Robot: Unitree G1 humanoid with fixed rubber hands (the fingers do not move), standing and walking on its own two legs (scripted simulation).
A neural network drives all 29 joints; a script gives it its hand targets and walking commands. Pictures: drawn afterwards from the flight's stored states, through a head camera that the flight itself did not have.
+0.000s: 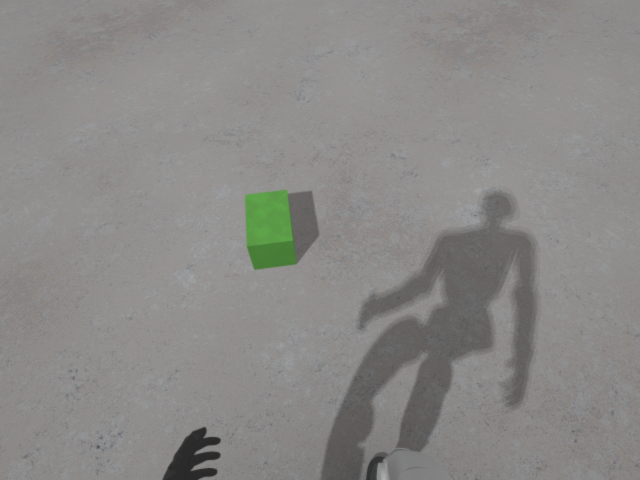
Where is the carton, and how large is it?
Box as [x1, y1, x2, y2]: [245, 190, 296, 269]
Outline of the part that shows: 286,190 245,195 247,248 254,269 296,263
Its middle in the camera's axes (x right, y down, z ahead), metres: -0.18 -0.04 +1.45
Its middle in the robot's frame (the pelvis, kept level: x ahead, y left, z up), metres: +0.98 +0.17 -0.68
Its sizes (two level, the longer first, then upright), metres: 0.241 0.160 0.155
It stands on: the floor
